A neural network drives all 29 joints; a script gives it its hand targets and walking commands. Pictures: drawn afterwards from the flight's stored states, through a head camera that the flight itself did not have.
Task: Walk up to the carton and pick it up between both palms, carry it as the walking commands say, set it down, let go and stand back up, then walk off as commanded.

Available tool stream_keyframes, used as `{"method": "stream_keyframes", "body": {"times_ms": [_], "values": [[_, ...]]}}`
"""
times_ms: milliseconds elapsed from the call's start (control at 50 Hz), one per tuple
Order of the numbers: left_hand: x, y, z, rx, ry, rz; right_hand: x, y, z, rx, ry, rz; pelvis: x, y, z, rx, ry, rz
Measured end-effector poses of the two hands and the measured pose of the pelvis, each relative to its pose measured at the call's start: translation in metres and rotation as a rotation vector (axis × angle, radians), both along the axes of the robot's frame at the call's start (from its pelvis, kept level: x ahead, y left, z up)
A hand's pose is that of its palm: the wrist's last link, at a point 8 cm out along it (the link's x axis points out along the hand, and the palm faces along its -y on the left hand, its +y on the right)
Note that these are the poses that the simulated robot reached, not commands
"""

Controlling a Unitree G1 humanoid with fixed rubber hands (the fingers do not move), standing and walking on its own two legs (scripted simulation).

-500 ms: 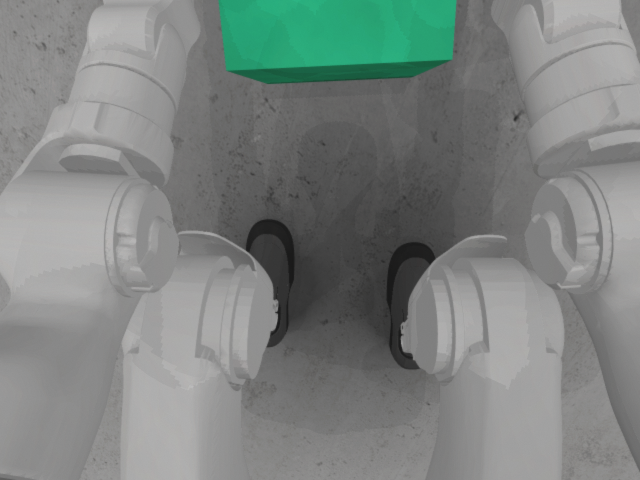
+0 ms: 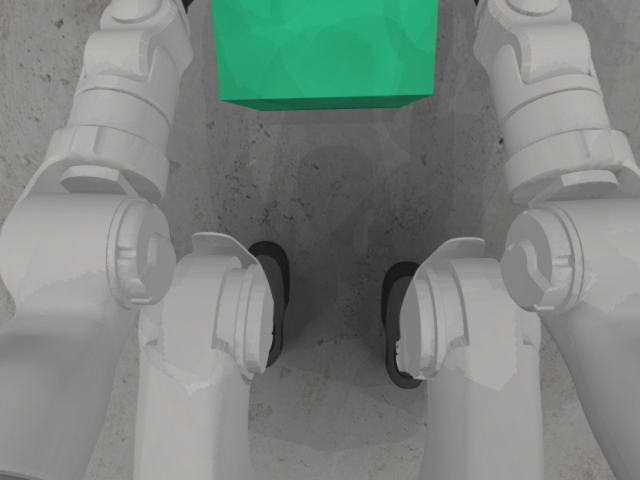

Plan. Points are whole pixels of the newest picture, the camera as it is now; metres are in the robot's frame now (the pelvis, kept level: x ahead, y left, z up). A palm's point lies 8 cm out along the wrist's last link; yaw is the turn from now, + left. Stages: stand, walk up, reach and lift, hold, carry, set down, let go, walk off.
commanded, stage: reach and lift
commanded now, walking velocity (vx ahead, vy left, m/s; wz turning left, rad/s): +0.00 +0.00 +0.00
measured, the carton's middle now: out of the picture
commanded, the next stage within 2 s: none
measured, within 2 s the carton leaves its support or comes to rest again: leaves its support in 0.16 s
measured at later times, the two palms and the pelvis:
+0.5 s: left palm out of the picture +0.54 +0.15 -0.13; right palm out of the picture +0.56 -0.13 -0.12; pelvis -0.01 +0.00 +0.02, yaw -1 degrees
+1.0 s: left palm out of the picture +0.54 +0.15 -0.07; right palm out of the picture +0.56 -0.12 -0.07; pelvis +0.00 +0.01 +0.05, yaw -2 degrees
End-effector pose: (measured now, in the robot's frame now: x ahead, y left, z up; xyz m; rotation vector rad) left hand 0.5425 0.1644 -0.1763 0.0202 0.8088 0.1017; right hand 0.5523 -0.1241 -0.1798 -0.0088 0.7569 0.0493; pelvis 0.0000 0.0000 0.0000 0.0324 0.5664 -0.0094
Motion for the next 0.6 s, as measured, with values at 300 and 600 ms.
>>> {"method": "stream_keyframes", "body": {"times_ms": [300, 600], "values": [[-0.003, -0.011, 0.027, 0.002, -0.039, 0.032, 0.0, -0.005, 0.03, -0.037, -0.035, -0.055, -0.007, 0.004, 0.007, -0.003, 0.006, -0.013], [-0.004, -0.011, 0.063, 0.006, -0.069, 0.064, 0.008, -0.002, 0.073, -0.065, -0.061, -0.069, -0.009, 0.003, 0.027, -0.003, 0.091, -0.021]]}}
